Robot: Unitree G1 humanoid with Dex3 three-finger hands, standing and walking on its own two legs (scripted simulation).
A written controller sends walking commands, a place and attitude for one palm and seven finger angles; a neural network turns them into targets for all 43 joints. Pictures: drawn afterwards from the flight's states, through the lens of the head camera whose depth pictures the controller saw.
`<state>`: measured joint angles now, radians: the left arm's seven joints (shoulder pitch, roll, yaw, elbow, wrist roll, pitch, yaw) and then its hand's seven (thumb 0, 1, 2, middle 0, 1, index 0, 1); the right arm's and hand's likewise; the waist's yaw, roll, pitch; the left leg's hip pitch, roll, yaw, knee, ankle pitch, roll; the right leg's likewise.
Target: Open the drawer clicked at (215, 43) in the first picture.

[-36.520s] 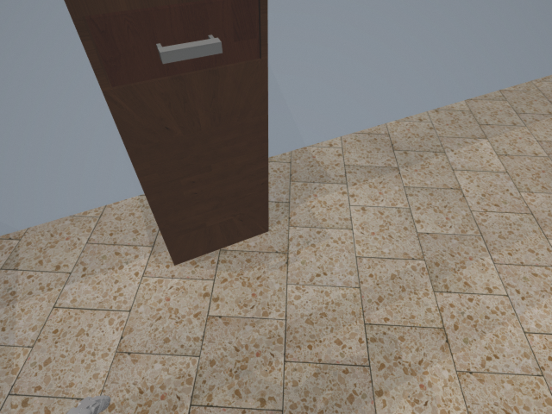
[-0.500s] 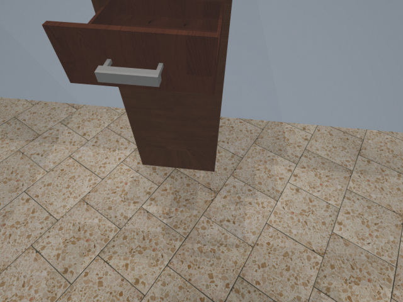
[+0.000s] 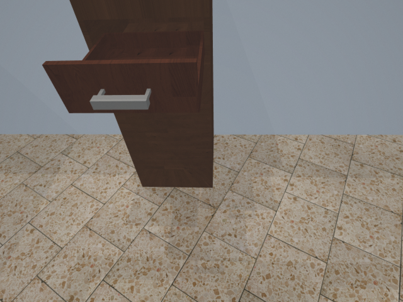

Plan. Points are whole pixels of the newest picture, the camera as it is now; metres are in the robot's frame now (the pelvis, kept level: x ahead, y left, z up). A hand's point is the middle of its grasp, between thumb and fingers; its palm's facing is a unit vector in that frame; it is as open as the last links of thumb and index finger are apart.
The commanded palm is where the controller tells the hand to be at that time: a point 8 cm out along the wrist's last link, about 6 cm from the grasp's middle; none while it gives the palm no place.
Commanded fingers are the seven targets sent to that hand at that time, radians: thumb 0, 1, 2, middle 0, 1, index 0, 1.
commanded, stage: let the arm hang, fingers relaxed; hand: left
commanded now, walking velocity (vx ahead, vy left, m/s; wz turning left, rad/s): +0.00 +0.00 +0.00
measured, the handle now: (122, 97) +0.57 +0.23 +0.11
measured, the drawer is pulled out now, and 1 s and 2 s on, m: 0.29 0.29 0.29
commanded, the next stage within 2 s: look to check the result in 0.24 s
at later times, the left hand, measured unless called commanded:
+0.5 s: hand out of the picture +0.02 +0.19 -0.17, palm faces +0.01 -0.97 -0.23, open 7.3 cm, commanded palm none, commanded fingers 0.00 0.90 0.90 -0.20 -0.30 -0.20 -0.30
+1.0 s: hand out of the picture +0.05 +0.19 -0.17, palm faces +0.00 -0.97 -0.23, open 7.4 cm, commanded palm none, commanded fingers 0.00 0.90 0.90 -0.20 -0.30 -0.20 -0.30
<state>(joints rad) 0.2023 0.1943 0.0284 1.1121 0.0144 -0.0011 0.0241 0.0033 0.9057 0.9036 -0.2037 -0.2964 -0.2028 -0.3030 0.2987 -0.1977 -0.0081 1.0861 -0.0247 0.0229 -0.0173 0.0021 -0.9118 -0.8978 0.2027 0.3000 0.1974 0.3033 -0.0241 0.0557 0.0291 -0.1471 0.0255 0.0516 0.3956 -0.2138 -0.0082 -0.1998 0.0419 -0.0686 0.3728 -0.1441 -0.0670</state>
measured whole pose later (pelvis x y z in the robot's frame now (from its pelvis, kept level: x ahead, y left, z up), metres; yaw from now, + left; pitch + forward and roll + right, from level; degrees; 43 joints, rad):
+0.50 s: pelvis +0.01 +0.01 +0.00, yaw +0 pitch -1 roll +0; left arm 0.24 0.15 0.02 1.15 0.01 0.00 0.03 0.00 0.91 0.90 -0.20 -0.30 -0.20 -0.30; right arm 0.32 -0.14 0.00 1.11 -0.02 0.02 -0.03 0.00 -0.91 -0.90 0.20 0.30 0.20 0.30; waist -0.02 0.03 0.06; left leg -0.14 0.02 0.06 0.38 -0.23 0.00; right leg -0.20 0.04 -0.06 0.38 -0.16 -0.06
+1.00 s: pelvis +0.02 +0.01 +0.00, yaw -1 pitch -1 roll +0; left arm 0.21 0.16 0.02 1.13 0.01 -0.01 0.03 0.00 0.91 0.90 -0.20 -0.30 -0.20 -0.30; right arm 0.26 -0.17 -0.01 1.11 -0.02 0.01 -0.03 0.00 -0.91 -0.90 0.20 0.30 0.20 0.30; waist -0.02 0.03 0.06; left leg -0.12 0.02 0.07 0.37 -0.24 0.00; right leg -0.19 0.04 -0.05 0.38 -0.18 -0.06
